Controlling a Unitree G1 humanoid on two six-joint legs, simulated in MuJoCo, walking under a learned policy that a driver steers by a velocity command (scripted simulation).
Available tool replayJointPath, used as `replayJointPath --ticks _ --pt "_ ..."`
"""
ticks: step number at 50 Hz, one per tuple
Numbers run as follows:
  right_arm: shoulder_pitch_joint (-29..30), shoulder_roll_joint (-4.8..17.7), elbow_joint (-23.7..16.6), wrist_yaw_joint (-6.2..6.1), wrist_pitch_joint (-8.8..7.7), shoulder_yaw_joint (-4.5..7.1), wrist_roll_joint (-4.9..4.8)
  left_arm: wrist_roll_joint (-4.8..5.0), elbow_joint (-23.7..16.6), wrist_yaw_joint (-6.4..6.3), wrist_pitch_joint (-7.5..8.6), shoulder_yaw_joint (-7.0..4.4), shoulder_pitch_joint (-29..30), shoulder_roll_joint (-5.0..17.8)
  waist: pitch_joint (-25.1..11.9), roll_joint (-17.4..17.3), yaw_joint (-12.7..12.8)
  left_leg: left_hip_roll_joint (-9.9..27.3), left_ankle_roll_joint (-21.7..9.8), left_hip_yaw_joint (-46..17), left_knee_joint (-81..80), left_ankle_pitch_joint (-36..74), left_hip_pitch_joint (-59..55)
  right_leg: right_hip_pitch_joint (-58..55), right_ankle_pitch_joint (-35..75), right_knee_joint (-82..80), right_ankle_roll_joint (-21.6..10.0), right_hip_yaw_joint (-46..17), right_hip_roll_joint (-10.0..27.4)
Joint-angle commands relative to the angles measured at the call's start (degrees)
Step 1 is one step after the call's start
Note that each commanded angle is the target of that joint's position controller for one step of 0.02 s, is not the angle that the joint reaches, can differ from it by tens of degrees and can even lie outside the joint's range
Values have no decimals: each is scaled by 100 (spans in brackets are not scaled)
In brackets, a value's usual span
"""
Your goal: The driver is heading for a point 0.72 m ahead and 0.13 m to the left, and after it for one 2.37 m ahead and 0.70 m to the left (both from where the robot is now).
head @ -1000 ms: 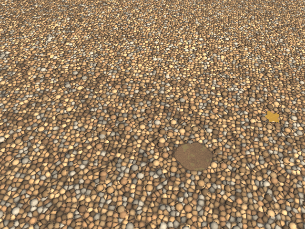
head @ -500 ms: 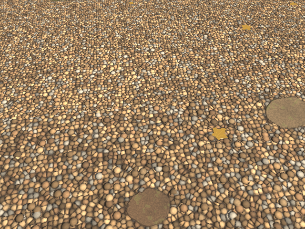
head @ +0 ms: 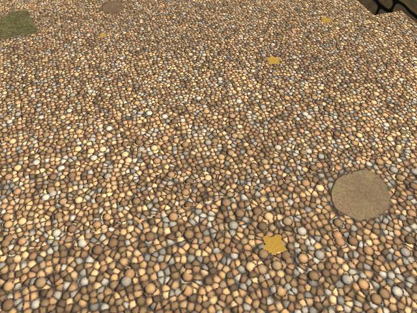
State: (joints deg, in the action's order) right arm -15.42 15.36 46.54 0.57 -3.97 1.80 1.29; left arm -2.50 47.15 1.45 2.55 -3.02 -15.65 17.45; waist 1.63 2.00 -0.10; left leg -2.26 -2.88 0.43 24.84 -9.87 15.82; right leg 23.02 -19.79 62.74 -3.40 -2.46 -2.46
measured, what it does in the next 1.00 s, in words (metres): walks ahead, turning left: right foot, then left foot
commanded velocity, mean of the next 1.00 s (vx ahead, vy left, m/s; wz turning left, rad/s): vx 0.50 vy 0.00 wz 0.37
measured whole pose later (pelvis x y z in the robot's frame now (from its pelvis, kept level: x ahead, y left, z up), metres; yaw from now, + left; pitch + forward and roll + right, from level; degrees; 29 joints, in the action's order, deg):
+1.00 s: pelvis +0.46 +0.12 +0.00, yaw +26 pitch -1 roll +0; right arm -15.9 13.5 45.8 0.2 -2.4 2.5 1.1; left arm -0.6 46.3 0.7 0.9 -2.4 -17.5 14.4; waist 2.5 1.3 1.2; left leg -4.6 -6.8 5.5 23.2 -11.7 11.1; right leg 29.9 -16.6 66.2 -1.3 -1.8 4.7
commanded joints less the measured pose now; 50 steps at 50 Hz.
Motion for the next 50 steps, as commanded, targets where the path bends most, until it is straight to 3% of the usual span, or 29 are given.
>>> replayJointPath --ticks 1,6,10,12,13,14,15,16,17,18,19,21,24,29,32,35,37,39,40,41,42,43,44,45,47,50 --pt "-453 604 -24 38 -121 142 -96 -69 -334 47 3 9 -181 217 -288 -813 98 1263 -994 -1693 -1144 1597 -920 854 127 -308 205 66 373" --pt "-793 739 159 -4 -24 232 -102 19 -742 56 17 203 1043 5 57 -817 -136 1030 -991 -1447 -1431 1007 -464 728 929 -2021 483 317 440" --pt "-1062 885 231 20 12 310 -69 109 -915 -19 77 215 1477 101 -33 -739 -282 1093 -884 -1614 -1073 1380 -505 195 1233 -2696 491 357 265" --pt "-1004 936 204 2 41 346 -63 123 -926 -66 127 184 1322 169 -63 -734 -153 1132 -778 -1838 -778 1249 -462 -274 1068 -3053 422 289 201" --pt "-881 961 170 -14 59 363 -77 117 -841 -93 166 158 991 198 -109 -660 54 1048 -684 -1876 -481 1146 -303 -814 1091 -3430 369 298 146" --pt "-861 902 143 -20 43 359 -96 66 -678 -154 229 85 472 368 -342 -432 261 785 -541 -1758 146 1182 -35 -1660 1026 -3720 242 180 210" --pt "-730 635 -24 -6 -1 296 -147 -46 -604 -242 298 -34 -318 776 -905 213 633 372 -345 -1347 1525 577 462 -2667 210 -4108 -33 -868 1238" --pt "-951 97 -245 -20 -8 182 -224 -108 -613 -307 236 -138 -714 1266 -1357 1206 610 -348 -156 -529 3024 -1793 1777 -3686 -803 -4699 -398 -2731 2598" --pt "-1218 517 -229 -54 92 269 -95 8 -557 -311 120 -183 -626 1195 -1252 1220 401 -156 -179 -391 3848 -2188 2342 -3253 -1406 -4902 -807 -3750 2888" --pt "-1007 651 -114 -40 172 319 -6 44 -660 -269 103 -49 -261 601 -595 400 274 172 -207 -559 4172 -1735 2440 -2713 -1511 -4929 -764 -3117 2558" --pt "-758 515 -134 16 195 306 15 79 -679 -239 135 23 4 298 -178 215 198 321 -152 -536 4096 -1322 2380 -2223 -764 -5051 -666 -2293 2237" --pt "-609 414 -165 97 293 317 79 75 -623 -252 215 70 77 107 11 466 50 516 -19 -425 3936 -947 2140 -1815 584 -5198 -462 -1211 1833" --pt "-328 292 -329 171 403 295 86 143 -471 -244 342 14 -183 187 -99 398 -28 529 107 -326 4002 -516 2229 -1881 2190 -5187 -486 -432 1737" --pt "624 169 -745 276 478 205 83 137 -265 -226 335 -49 -491 254 108 335 83 619 222 -137 3101 311 2623 -2005 2717 -5235 -529 453 1665" --pt "1217 101 -1014 372 456 120 83 139 -198 -226 306 -90 -580 396 262 326 201 588 60 160 2093 736 2224 -1906 2623 -5209 -469 833 1691" --pt "1531 184 -1208 398 446 115 101 129 -102 -250 233 -143 -769 563 350 296 268 480 -188 482 1542 345 1912 -2198 3028 -5016 -378 1084 1832" --pt "1468 265 -1254 358 443 153 123 126 -50 -274 154 -172 -823 711 237 330 197 211 -403 716 1303 -217 1473 -2469 4451 -4431 -286 1343 1854" --pt "500 435 -1005 262 406 264 144 135 -18 -308 44 -218 -849 926 -413 319 -235 -276 -663 793 996 -665 238 -2488 5711 -2784 -185 1586 1792" --pt "-490 569 -661 177 356 357 199 153 -33 -297 17 -167 -917 814 -969 -14 -666 -281 -843 466 504 -376 -1263 -1695 4863 -1424 -44 1683 1653" --pt "-918 1119 -595 67 323 484 209 189 -282 -217 25 18 -1183 123 -1634 -1113 -617 1418 -1270 -1831 164 -1340 -3054 239 1023 464 167 1579 1206" --pt "-1038 1504 -709 28 364 547 -21 192 -533 -169 27 -8 -1070 251 -2242 -1517 -676 2603 -1843 -4476 -888 -996 -3590 1515 -1240 1814 358 816 270" --pt "-867 1313 -632 -45 406 531 -80 181 -626 -189 27 -96 -366 549 -1467 -610 -772 2398 -1667 -3468 -866 -294 -3122 2032 -594 1959 279 194 565" --pt "-597 1005 -557 -102 358 433 -33 287 -612 -174 93 -40 -266 400 -744 -549 -554 2231 -1507 -2560 -811 546 -2241 1915 -211 1738 218 169 708" --pt "-378 691 -478 -93 282 328 -4 279 -466 -156 90 -21 -426 322 -409 -289 -239 1895 -1182 -1875 -910 1115 -1484 1452 1 1171 180 81 888" --pt "-85 404 -421 -71 120 215 -24 144 -172 -102 -117 -42 -915 255 -216 -450 155 1493 -802 -1032 -1194 1347 -629 659 203 595 209 -55 933" --pt "-284 479 -237 -61 -33 237 -30 207 -65 -32 -264 -93 -857 122 6 -529 209 1322 -581 -449 -1416 1955 -516 739 722 188 191 -186 706"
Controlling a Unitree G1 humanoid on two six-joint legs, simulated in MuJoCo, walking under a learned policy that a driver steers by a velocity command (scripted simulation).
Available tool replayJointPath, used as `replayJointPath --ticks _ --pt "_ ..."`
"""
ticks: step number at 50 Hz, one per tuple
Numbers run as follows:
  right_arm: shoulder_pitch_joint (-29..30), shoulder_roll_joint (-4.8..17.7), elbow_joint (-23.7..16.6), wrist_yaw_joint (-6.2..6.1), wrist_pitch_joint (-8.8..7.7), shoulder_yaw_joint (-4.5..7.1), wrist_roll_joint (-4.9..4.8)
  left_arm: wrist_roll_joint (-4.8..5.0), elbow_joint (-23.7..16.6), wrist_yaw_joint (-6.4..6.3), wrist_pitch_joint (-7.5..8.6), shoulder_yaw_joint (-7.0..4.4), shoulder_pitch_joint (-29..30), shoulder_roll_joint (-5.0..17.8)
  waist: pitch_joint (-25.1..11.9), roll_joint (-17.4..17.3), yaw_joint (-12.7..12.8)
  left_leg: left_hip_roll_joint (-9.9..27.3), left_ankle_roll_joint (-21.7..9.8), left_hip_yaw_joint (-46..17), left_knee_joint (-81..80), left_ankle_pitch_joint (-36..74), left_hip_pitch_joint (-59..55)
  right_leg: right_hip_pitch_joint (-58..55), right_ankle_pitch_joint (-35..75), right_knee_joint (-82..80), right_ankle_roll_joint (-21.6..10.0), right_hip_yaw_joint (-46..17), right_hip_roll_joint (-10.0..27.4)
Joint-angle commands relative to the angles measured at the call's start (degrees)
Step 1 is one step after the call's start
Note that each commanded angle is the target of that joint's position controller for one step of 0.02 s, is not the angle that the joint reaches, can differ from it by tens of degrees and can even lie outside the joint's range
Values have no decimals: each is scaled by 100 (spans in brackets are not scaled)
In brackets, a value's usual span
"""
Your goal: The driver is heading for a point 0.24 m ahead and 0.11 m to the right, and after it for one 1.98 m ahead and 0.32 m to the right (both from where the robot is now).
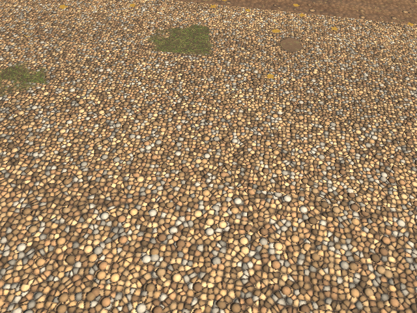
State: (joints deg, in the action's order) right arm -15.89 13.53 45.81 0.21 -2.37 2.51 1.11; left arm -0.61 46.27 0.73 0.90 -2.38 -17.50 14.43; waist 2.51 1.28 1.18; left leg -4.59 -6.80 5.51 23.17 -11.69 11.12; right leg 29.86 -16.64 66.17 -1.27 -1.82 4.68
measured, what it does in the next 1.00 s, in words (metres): walks ahead, turning right: right foot, then left foot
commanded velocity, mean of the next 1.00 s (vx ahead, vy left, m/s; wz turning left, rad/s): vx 0.14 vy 0.00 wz -0.25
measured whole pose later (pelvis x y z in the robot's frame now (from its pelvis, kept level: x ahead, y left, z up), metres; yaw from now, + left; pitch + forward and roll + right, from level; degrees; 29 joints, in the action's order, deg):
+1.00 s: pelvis +0.18 +0.01 +0.00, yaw -16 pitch +0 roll -1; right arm -16.5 13.0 44.0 0.8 2.2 0.3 0.4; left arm -0.4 41.5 -0.8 -3.1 -0.1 -9.2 13.1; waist 0.4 1.3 -1.8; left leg -3.6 -2.8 -5.5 24.8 -14.0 10.6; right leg 17.1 -20.4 34.4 -1.1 -3.9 -5.5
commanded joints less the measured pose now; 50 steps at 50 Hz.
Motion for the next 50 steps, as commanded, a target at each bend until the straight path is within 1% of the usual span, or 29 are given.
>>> replayJointPath --ticks 1,2,4,5,6,7,10,13,14,15,16,17,18,19,20,22,25,28,32,37,39,40,42,43,44,45,46,48,50 --pt "-310 655 -124 -22 -214 168 -25 44 -2 40 -119 -165 -496 400 17 -467 36 1552 -124 -822 -1309 2240 -150 272 617 -344 -24 -298 -43" --pt "-374 653 -85 -24 -234 164 -36 42 -43 34 -127 -163 -292 377 107 -453 -5 1542 -56 -698 -1373 2291 -248 477 861 -588 -36 -323 -68" --pt "-364 561 -45 -38 -259 120 -61 -4 -100 21 -108 -146 -41 318 230 -445 3 1495 30 -312 -1269 3410 -323 512 1314 -1194 -47 -204 -162" --pt "-279 568 -41 -79 -254 90 -90 -56 -181 66 -82 -139 220 299 276 -425 -17 1414 111 -88 -1140 4108 -274 387 1545 -1553 -55 -41 -242" --pt "-253 597 -39 -108 -242 86 -102 -73 -224 99 -68 -94 301 189 180 -525 -9 1389 160 103 -997 4494 -318 209 1736 -1839 -80 170 -256" --pt "-322 623 12 -147 -199 100 -66 -148 -231 117 -120 -45 353 79 17 -651 -61 1417 177 257 -746 5101 -388 -8 1827 -1596 -92 443 -317" --pt "-315 624 10 -214 -103 86 -58 -113 -404 138 -198 -40 487 171 -34 -621 -95 1366 207 519 -277 5312 -397 -467 1557 -2066 -199 769 -552" --pt "36 864 -74 -356 20 145 -72 -126 -319 43 -221 -109 -341 395 -337 -941 214 1606 175 469 775 6551 -691 -1161 404 -2398 -457 778 -807" --pt "170 893 -107 -384 75 163 -79 -122 -250 9 -175 -161 -781 524 -518 -864 400 1649 175 385 1521 6207 -768 -1450 266 -2816 -603 597 -812" --pt "504 950 -168 -385 139 196 -168 -131 -188 -41 -84 -231 -1332 645 -702 -480 866 1368 272 508 3112 4950 -563 -1983 1146 -3874 -895 301 -681" --pt "-33 474 -275 -334 160 104 -77 -73 -273 -116 -29 -319 -965 1156 -820 889 266 506 476 491 4743 -378 709 -2870 5017 -3801 -1250 -1152 399" --pt "-786 307 -342 -289 268 79 -15 58 -526 -110 -47 -383 -675 1444 -1413 1219 -197 -181 758 -377 6207 -2522 1957 -3616 7059 -3702 -2367 -3062 1422" --pt "-681 564 -268 -289 306 81 86 166 -712 -88 -78 -391 -475 1288 -1484 587 22 141 845 -896 6168 -2168 2305 -3253 5741 -4149 -2588 -2934 1449" --pt "-272 782 -315 -295 308 147 19 124 -796 -98 -132 -285 -76 966 -719 193 -70 326 904 -873 5938 -1792 2500 -2602 4512 -4451 -2437 -2585 1242" --pt "33 906 -368 -306 313 191 16 81 -807 -95 -173 -206 124 762 -317 -112 -187 470 926 -844 5444 -1534 2472 -2102 3876 -4659 -2120 -2274 960" --pt "210 777 -452 -293 479 172 92 94 -763 -119 -151 -186 17 745 -364 -18 -199 586 1006 -818 4731 -1154 2060 -1845 3732 -4779 -1705 -1835 552" --pt "388 581 -548 -179 614 126 73 77 -790 -123 -111 -194 -70 837 -681 12 -146 507 1046 -755 4188 -883 2090 -2183 4074 -4690 -1379 -1700 301" --pt "510 502 -606 -170 707 78 68 48 -842 -158 -207 -245 -75 941 -823 249 -80 455 1107 -672 4136 -690 2052 -2129 3903 -4683 -1193 -1681 164" --pt "595 700 -672 -172 742 116 50 42 -994 -122 -315 -268 63 924 -735 443 -15 493 1097 -773 3881 -710 2241 -2194 2322 -4847 -1139 -1995 115" --pt "624 498 -618 -68 711 -26 -25 -62 -1008 -69 -344 -63 319 462 -574 593 106 557 836 -723 2555 -962 1168 -1825 1053 -5132 -1074 -1911 178" --pt "527 409 -537 -13 683 -89 -79 -99 -923 -47 -379 18 430 381 -480 682 125 457 734 -633 1846 -1183 474 -1532 647 -5252 -1018 -1860 194" --pt "447 414 -493 -5 665 -98 -94 -98 -863 -48 -395 28 442 433 -414 670 112 393 681 -612 1520 -1223 247 -1471 590 -5242 -1009 -1891 257" --pt "121 382 -375 -20 596 -115 -77 -27 -786 -109 -419 9 584 621 -273 409 -119 294 533 -601 419 -701 -234 -1337 908 -4921 -916 -1832 265" --pt "139 460 -416 -46 528 -111 -39 -22 -740 -153 -404 2 488 658 -110 137 -122 431 437 -1005 -512 -384 -142 -1478 960 -4602 -707 -1734 136" --pt "66 833 -452 -62 441 -56 62 -24 -754 -173 -368 -3 294 606 -261 -584 59 1199 247 -2054 -768 312 -373 -1354 890 -3859 -463 -1305 -193" --pt "346 1146 -578 -32 369 -1 -17 9 -849 -188 -344 -3 414 600 -61 -930 218 1852 -229 -2801 -716 1842 -154 -967 68 -3779 -220 -621 -822" --pt "396 1107 -591 20 321 24 -44 -43 -846 -212 -329 55 622 505 -54 -1231 99 2063 -555 -3063 -780 2215 187 -1203 -316 -3612 -59 -311 -832" --pt "285 1014 -603 76 336 46 -71 20 -875 -210 -300 12 944 598 -217 -1200 -119 1785 -543 -2902 -645 2632 -88 -1171 -521 -3089 40 -220 -916" --pt "110 1107 -618 14 389 130 -105 46 -955 -151 -310 -30 1071 632 -334 -1007 -214 1593 -584 -2812 -411 3147 -548 -675 -832 -2369 173 -166 -931"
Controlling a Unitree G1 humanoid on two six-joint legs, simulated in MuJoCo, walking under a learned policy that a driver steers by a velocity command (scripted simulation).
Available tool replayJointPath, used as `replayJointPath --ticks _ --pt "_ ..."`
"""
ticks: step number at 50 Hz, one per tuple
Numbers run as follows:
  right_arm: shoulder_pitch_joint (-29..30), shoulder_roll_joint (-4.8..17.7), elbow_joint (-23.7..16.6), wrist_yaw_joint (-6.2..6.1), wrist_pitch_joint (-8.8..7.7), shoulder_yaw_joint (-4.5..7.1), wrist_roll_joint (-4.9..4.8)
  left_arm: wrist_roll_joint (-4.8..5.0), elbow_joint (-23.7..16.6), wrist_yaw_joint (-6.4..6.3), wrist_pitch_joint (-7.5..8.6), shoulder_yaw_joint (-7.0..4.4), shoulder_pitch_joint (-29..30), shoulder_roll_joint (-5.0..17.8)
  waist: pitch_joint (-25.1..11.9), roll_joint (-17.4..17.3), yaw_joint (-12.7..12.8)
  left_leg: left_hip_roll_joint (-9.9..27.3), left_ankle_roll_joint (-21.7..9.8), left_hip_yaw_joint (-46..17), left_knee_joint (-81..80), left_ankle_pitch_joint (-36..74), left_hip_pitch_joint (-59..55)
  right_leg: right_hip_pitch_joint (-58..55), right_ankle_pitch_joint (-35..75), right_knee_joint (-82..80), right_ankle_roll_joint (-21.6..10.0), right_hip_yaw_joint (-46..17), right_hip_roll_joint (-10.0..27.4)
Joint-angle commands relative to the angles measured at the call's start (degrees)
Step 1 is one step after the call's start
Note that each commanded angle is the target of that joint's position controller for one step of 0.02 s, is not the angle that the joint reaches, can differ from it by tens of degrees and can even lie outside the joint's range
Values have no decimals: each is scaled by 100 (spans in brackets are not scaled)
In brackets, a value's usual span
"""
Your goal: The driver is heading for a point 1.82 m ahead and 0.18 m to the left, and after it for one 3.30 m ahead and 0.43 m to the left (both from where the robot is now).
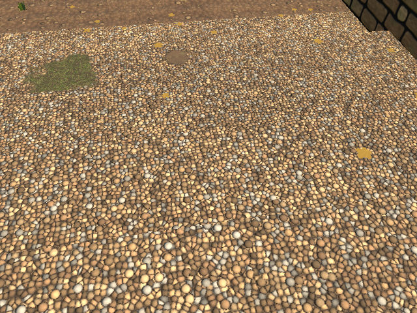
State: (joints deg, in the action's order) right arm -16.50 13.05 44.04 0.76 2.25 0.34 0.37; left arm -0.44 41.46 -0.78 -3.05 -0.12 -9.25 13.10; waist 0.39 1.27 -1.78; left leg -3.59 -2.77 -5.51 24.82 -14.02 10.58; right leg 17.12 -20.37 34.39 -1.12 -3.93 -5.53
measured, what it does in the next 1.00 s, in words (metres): steps on the spot: right foot, then left foot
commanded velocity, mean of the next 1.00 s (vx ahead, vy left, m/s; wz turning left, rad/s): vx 0.02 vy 0.00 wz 0.19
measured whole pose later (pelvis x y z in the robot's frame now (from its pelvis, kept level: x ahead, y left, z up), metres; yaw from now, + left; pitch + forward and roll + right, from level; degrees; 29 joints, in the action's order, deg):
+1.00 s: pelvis -0.04 -0.03 -0.02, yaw +9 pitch -1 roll +2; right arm -9.7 16.0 40.4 -1.3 2.7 1.8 1.5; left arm -0.9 40.4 2.9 -3.1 -2.3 -17.5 16.4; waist 0.7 -0.5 1.5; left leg 0.4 -0.8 5.6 32.4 -20.8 10.5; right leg 18.1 -22.3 38.4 -5.2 0.0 -1.3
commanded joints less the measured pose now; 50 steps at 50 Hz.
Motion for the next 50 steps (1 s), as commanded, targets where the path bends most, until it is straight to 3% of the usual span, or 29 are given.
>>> replayJointPath --ticks 1,3,9,11,13,14,15,16,17,18,19,21,24,27,30,32,33,34,35,36,37,38,39,41,43,45,47,48,50 --pt "83 1263 -476 -60 -30 412 -56 33 -463 5 107 -296 247 836 -231 -786 54 1496 -1074 -1799 -457 3723 -834 917 -600 1112 225 26 106" --pt "-88 1258 -528 -76 30 469 -50 53 -539 -14 106 -292 322 751 -352 -673 -24 1390 -1102 -1842 -325 3604 -1259 1352 -766 1173 349 72 176" --pt "117 1341 -777 12 147 588 -23 44 -791 -3 58 -236 518 678 -457 -928 -113 1098 -958 -2121 -365 2652 -743 886 -418 665 292 145 157" --pt "393 1393 -910 29 169 617 0 14 -806 -15 95 -222 345 732 -465 -974 -24 974 -803 -2270 -363 2168 -390 441 -182 178 210 113 115" --pt "753 1447 -1034 11 178 629 -32 -39 -680 -59 143 -228 -189 708 -479 -993 302 749 -513 -2308 -244 1455 287 -565 498 -900 78 155 96" --pt "792 1351 -1082 -17 157 594 -73 -99 -630 -117 174 -267 -396 828 -480 -785 385 536 -239 -2219 -16 658 902 -1294 781 -1411 -13 23 303" --pt "582 994 -1140 -40 131 508 -105 -174 -663 -174 198 -340 -557 1251 -503 347 343 2 91 -1524 1120 -958 1739 -1927 301 -2005 -318 -1220 1526" --pt "367 978 -1169 -107 138 521 -31 -146 -810 -137 175 -451 -329 1811 -295 1218 278 -848 293 -407 2396 -2135 2394 -1451 956 -2223 -930 -2591 2681" --pt "392 1395 -1067 -121 157 606 116 -147 -815 -87 191 -432 -344 1601 -212 732 239 -385 364 -384 3374 -1979 2224 -914 1606 -2107 -1296 -2433 2814" --pt "393 1446 -959 -76 165 641 73 -99 -877 -65 228 -316 -43 1177 -108 376 42 -268 381 -339 3840 -1575 2024 -634 2026 -2040 -1266 -1855 2462" --pt "260 1456 -851 -34 166 658 4 -88 -962 -52 249 -245 357 986 -69 334 -166 -188 420 -277 4064 -1218 1912 -497 2371 -1949 -1125 -1293 2116" --pt "229 1408 -783 59 210 636 -19 -111 -973 -90 302 -220 387 941 -224 617 -144 -129 516 3 4464 -923 1940 -709 3065 -1773 -1025 -643 1778" --pt "562 1316 -870 115 276 572 -62 -84 -825 -94 313 -246 -74 944 -288 586 127 -74 612 112 4365 -897 2172 -1143 3084 -1718 -1122 -447 1857" --pt "729 1107 -876 48 333 468 -26 -89 -658 -25 297 -275 -435 939 -230 650 314 -30 586 30 3302 -1032 1969 -1245 2482 -1711 -1189 -517 1935" --pt "805 744 -830 -2 345 280 -17 -84 -566 78 299 -233 -294 875 -252 806 296 15 431 199 1699 -1299 960 -783 1859 -1697 -1133 -458 1799" --pt "688 656 -695 -76 332 209 -20 -76 -451 152 269 -217 -305 883 -207 947 252 -7 326 531 552 -983 310 -546 1845 -1632 -1073 -578 1640" --pt "436 572 -552 -120 301 173 13 -23 -388 184 244 -210 -299 891 -171 844 82 -16 253 660 -384 -211 -203 -355 2049 -1493 -935 -587 1524" --pt "317 682 -503 -142 236 174 97 32 -328 192 254 -204 -457 918 -246 637 30 173 131 394 -1013 699 -898 -25 2321 -1468 -651 -652 1485" --pt "195 970 -512 -189 146 195 187 77 -366 233 312 -180 -541 813 -551 216 42 965 3 -325 -1014 757 -1587 326 1877 -1196 -323 -530 1353" --pt "712 1422 -657 -215 88 263 164 151 -483 272 344 -98 -662 469 -424 -796 390 1710 -333 -1043 -842 1598 -1185 550 673 -1042 -87 -10 692" --pt "1006 1199 -643 -193 45 250 64 103 -397 245 280 -102 -481 601 -302 -881 281 1694 -515 -727 -620 1643 -224 -186 239 -1055 -10 124 643" --pt "1175 1069 -667 -187 -3 202 59 72 -437 237 238 -136 -340 671 -227 -924 319 1405 -382 -485 -635 1294 -196 -247 545 -981 -14 94 549" --pt "1092 1082 -626 -197 -10 228 56 -3 -467 241 180 -155 -245 715 -69 -1004 224 1241 -272 -316 -699 880 -57 -152 702 -691 -16 171 398" --pt "952 1148 -573 -254 -3 267 47 -47 -500 249 121 -223 -457 826 11 -1121 255 1294 -334 -198 -609 1137 -7 71 769 -260 -39 218 337" --pt "992 1094 -649 -261 41 288 34 15 -482 227 136 -259 -677 814 -84 -1031 274 1533 -539 -202 -408 1562 -30 198 435 120 -100 190 376" --pt "940 1039 -722 -244 43 294 75 -41 -467 239 115 -286 -764 776 -191 -1050 190 1662 -648 -349 -586 -332 97 165 -325 470 -254 357 300" --pt "820 1206 -707 -246 24 378 136 -69 -580 324 57 -350 -502 846 284 -974 114 1907 -719 -638 -1019 -2345 491 498 -439 849 -398 442 385" --pt "836 1250 -698 -241 -5 409 137 -63 -631 371 47 -346 -428 792 491 -894 155 1970 -705 -653 -1074 -2535 664 498 -385 774 -438 487 453" --pt "1092 1243 -763 -215 -59 442 128 -46 -506 429 84 -341 -832 677 495 -707 415 1757 -482 -236 -699 -2435 1103 -267 -285 212 -562 507 393"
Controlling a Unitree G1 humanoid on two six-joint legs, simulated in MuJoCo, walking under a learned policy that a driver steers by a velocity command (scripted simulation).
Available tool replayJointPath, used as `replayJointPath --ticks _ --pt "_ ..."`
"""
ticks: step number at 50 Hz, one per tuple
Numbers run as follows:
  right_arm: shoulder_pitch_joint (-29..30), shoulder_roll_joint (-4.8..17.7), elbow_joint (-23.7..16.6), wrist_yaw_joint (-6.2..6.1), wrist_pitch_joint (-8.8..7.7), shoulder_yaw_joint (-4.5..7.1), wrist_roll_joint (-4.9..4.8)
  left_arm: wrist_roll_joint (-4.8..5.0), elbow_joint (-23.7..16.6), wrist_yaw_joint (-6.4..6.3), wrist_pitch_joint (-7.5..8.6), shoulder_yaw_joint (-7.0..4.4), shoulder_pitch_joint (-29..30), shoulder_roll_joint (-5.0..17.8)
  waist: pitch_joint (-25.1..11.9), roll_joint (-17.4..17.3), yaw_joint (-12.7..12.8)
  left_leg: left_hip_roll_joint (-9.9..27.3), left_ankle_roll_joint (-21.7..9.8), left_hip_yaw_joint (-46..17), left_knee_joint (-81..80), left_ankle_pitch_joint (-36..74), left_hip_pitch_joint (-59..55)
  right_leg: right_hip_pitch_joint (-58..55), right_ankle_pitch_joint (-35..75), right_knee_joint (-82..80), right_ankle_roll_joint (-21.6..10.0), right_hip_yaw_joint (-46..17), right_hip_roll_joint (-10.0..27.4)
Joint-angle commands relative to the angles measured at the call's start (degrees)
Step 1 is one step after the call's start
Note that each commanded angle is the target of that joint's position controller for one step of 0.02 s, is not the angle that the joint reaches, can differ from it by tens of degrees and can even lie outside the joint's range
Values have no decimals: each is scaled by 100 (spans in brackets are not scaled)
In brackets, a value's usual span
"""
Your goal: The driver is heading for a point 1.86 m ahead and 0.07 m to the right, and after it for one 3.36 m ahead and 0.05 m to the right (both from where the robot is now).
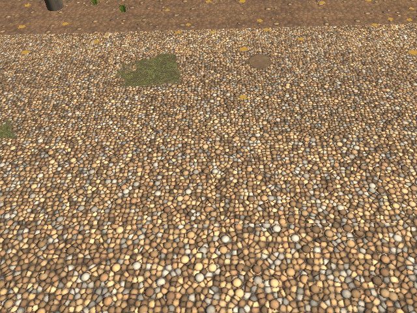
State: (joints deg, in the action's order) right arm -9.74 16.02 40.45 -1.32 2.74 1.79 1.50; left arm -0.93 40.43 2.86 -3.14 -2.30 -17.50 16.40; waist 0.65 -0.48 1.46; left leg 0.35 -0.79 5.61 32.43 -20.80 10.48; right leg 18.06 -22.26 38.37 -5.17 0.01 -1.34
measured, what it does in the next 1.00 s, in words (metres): goes down: left foot 0.19 m lower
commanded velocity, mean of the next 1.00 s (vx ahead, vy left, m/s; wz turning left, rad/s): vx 0.43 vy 0.00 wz -0.08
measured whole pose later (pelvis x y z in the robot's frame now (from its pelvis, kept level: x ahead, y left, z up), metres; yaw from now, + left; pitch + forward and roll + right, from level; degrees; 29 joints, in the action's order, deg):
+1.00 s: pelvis +0.50 +0.10 -0.19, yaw -1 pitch +0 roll +2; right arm -25.1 9.5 54.6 0.7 -2.7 1.2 1.1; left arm -3.1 47.8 0.3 1.8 0.8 -7.5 13.2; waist 5.5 3.8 -1.2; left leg -9.0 -5.9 -1.7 30.1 -15.6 14.1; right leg 40.6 -11.9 64.6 0.1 -0.1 4.6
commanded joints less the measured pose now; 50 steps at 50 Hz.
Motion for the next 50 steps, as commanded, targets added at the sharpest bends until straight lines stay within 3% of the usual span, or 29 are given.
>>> replayJointPath --ticks 1,2,3,5,7,13,15,23,25,26,28,29,30,31,33,34,35,37,38,39,40,41,42,43,44,45,46,48,50 --pt "611 814 -489 8 -118 269 25 -1 -193 51 140 -185 -574 467 416 -158 327 1005 -456 -896 -761 -1765 1667 -1076 -387 -694 -325 -298 -48" --pt "963 528 -746 56 -118 181 -5 9 -47 -3 190 -361 -1128 1010 562 1214 571 84 -32 117 964 -1588 2553 -1339 -1930 -2096 -736 -2425 870" --pt "1225 599 -969 93 -147 187 12 55 -89 5 241 -433 -1457 1375 520 1751 726 -558 -10 -422 2057 -1718 3458 -1773 -2248 -3027 -1134 -4688 1665" --pt "851 818 -745 195 -276 220 -55 52 -280 -147 243 -371 -776 1098 544 821 223 -40 -18 -968 2441 -554 3332 -1502 -1496 -2881 -1099 -3917 1595" --pt "654 811 -577 231 -363 214 92 87 -348 -234 300 -347 -446 990 302 481 49 114 112 -908 2167 117 2867 -1457 -351 -2819 -847 -3133 1204" --pt "384 652 -374 293 -198 127 117 108 -174 -178 382 -376 -715 928 -48 480 91 -40 289 -634 2027 940 2322 -1226 1411 -2611 -899 -2278 760" --pt "352 778 -312 382 -262 189 148 -67 -247 -158 414 -405 -709 1036 -194 545 143 -33 229 -576 2680 1272 2173 -1096 1670 -2499 -1088 -2412 919" --pt "165 887 -300 371 -402 267 202 -46 -34 -302 553 -323 -736 968 124 777 103 108 9 -550 2310 814 2480 -1600 3395 -1487 -1053 -2406 1054" --pt "1114 1107 -626 341 -414 366 117 -162 253 -315 615 -381 -1387 1190 444 883 671 238 31 -799 2098 725 4080 -2897 2681 -1344 -1084 -2764 1202" --pt "1758 1270 -837 298 -456 460 73 -137 532 -434 710 -532 -1929 1490 869 1003 1043 624 -36 -1789 2103 731 5794 -4098 2023 -1129 -1045 -3261 1734" --pt "1804 1224 -859 285 -585 446 24 -149 683 -532 784 -539 -2045 1441 1055 523 1182 625 -5 -2027 1781 428 6734 -4633 2087 -1175 -939 -3067 1924" --pt "1728 1204 -926 395 -646 395 -51 -181 621 -564 865 -483 -1483 1274 1100 188 847 648 55 -1737 632 1812 5523 -3341 1692 -1298 -655 -2376 1359" --pt "1627 852 -878 516 -655 292 -7 -196 590 -589 886 -379 -965 1120 732 343 625 589 -16 -1329 186 3187 3804 -2049 919 -1188 -547 -1920 958" --pt "1352 568 -744 644 -636 202 -85 -155 521 -578 931 -286 -602 971 443 324 507 480 -88 -1036 101 4210 2194 -777 187 -1279 -447 -1571 707" --pt "497 505 -385 750 -425 189 -313 -112 522 -592 1023 -202 -363 890 286 136 184 259 -56 -747 274 5105 280 513 -368 -1054 -242 -1128 606" --pt "304 498 -212 680 -372 174 -275 -122 633 -579 1033 -191 -506 843 344 10 148 183 -14 -625 62 5173 68 361 -340 -596 -156 -965 501" --pt "-142 497 25 565 -396 169 -95 -112 801 -553 998 -170 -784 838 288 -224 32 210 -34 -545 -553 5344 13 -260 -22 350 -153 -743 333" --pt "-1977 774 813 300 -480 310 109 -146 999 -623 856 -141 -769 836 -266 -369 -731 175 -112 -232 -1737 5913 -1006 -974 1448 3172 -142 -407 93" --pt "-2646 1039 1130 243 -490 423 180 -54 1079 -619 739 -198 -678 880 -351 -1162 -1166 307 -280 -495 -2106 5787 -1870 -238 -210 5502 -35 -142 -272" --pt "-2756 1342 1147 285 -493 415 245 16 1167 -606 655 -208 -773 545 -375 -1364 -1037 664 -204 -707 -744 6253 -2770 1227 -2871 7819 120 -148 -676" --pt "-2712 1478 970 338 -518 344 188 318 925 -590 739 -119 -1911 285 -1283 -1608 -119 1834 -568 -1864 1338 9500 -4319 2629 -2842 8158 254 -999 -458" --pt "-2678 1547 1012 342 -442 493 -13 90 981 -636 778 0 -1843 467 -1777 -1233 -334 2047 -954 -2501 983 8759 -4479 3329 -2088 7942 315 -636 -22" --pt "-2216 1827 925 217 -355 629 -142 -63 794 -599 719 42 -1327 598 -1880 -1045 -343 2330 -1643 -3719 -403 3897 -3624 3752 -1310 7809 383 -139 123" --pt "-1700 1534 721 109 -370 572 -57 -285 784 -483 670 75 -621 675 -1449 -606 -373 2285 -1869 -4324 -1186 398 -2450 3760 -679 7120 249 -229 579" --pt "-1559 1237 677 100 -447 456 -25 -367 719 -369 613 29 -101 814 -837 -252 -395 2099 -1898 -4472 -1494 202 -1247 3414 -711 6778 214 -219 638" --pt "-1445 1113 730 134 -609 336 61 -329 519 -320 562 29 383 751 -181 -39 -206 2101 -1827 -4219 -1520 933 -38 3033 181 5158 251 -520 870" --pt "-1298 1082 904 127 -707 335 32 -200 378 -286 477 75 863 582 581 97 9 1634 -1687 -3658 -1823 1680 1285 2373 511 3757 485 -441 909" --pt "-1334 910 1012 133 -712 296 -16 -281 435 -257 500 176 803 294 329 -318 45 1000 -1610 -2762 -1798 3279 1458 1477 1279 2499 630 -175 742" --pt "-1330 589 987 163 -674 234 -145 -137 451 -212 592 241 756 178 -103 -543 28 773 -1468 -2231 -1601 4194 1091 951 1973 1552 572 -115 592"
Keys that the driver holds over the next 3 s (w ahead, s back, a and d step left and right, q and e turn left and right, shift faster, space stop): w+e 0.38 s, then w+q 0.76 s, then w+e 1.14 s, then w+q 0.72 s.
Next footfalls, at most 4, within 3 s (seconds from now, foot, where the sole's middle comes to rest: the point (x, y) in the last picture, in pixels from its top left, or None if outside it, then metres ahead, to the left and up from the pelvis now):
0.78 left None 0.53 0.16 -0.95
1.24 right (228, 265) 0.80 0.01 -0.95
1.72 left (175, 243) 0.90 0.23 -0.95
2.22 right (227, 203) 1.23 0.02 -1.14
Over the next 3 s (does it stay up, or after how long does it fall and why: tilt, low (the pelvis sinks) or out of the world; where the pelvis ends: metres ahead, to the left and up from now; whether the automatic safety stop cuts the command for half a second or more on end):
stays up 1.54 0.01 -0.36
